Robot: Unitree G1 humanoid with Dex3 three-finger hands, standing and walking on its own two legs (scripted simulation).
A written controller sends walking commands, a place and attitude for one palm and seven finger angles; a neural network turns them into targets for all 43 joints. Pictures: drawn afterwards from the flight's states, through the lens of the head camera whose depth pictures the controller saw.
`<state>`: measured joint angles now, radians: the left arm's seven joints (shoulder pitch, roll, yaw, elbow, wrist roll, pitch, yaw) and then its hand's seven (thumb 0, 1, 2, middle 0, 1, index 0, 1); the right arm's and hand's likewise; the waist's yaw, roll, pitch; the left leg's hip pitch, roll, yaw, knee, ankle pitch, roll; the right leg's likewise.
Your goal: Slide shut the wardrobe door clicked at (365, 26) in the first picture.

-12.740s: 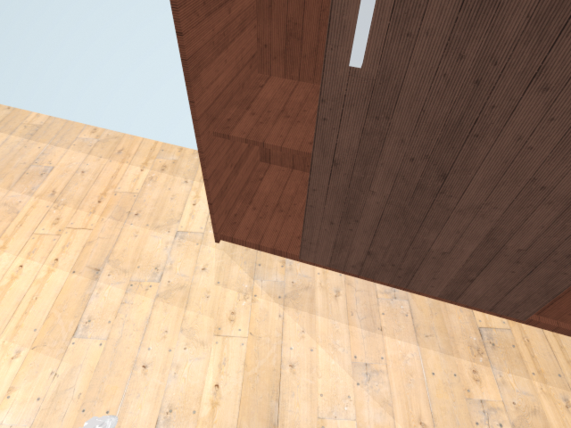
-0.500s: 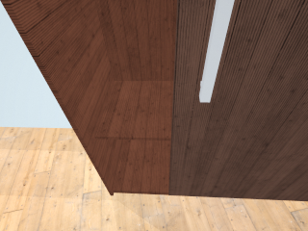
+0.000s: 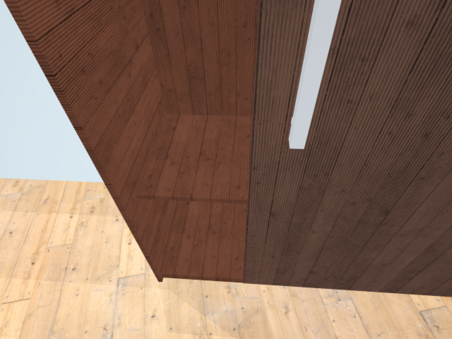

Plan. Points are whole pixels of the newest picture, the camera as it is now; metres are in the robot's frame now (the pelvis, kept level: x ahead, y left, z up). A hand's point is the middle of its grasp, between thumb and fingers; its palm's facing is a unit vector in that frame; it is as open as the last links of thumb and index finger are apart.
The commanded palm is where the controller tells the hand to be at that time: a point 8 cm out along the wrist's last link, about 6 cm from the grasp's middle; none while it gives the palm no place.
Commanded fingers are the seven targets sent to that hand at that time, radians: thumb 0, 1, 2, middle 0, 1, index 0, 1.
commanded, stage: look again from close up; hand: right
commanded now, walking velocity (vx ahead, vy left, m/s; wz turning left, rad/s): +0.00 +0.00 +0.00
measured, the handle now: (308, 71) +0.45 -0.11 +0.27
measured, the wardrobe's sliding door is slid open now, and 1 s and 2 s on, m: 0.36 0.36 0.36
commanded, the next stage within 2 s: none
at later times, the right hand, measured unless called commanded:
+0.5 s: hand out of the picture -0.05 -0.14 -0.18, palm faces +0.03 +0.99 -0.13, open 7.4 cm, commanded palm none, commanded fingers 0.00 -0.90 -0.90 0.20 0.30 0.20 0.30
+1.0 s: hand out of the picture -0.03 -0.13 -0.18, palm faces +0.02 +0.99 -0.14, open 7.4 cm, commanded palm none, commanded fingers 0.00 -0.90 -0.90 0.20 0.30 0.20 0.30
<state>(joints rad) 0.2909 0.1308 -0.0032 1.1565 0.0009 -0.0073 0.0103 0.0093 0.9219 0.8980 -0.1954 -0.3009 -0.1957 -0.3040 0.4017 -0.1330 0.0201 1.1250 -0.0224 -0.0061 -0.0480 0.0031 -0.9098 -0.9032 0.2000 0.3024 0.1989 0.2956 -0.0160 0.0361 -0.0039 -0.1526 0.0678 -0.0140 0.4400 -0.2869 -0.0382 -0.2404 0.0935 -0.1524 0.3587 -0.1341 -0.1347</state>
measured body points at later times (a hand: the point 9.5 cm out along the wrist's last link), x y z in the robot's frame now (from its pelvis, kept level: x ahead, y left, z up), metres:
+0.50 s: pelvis +0.00 +0.01 +0.00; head +0.00 +0.00 +0.45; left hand -0.01 +0.23 -0.16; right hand -0.05 -0.19 -0.17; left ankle -0.03 +0.17 -0.74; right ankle +0.05 -0.02 -0.74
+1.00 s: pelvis +0.00 +0.02 +0.00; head +0.00 +0.01 +0.45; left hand -0.01 +0.23 -0.16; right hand -0.03 -0.18 -0.16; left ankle -0.03 +0.17 -0.74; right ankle +0.05 -0.02 -0.74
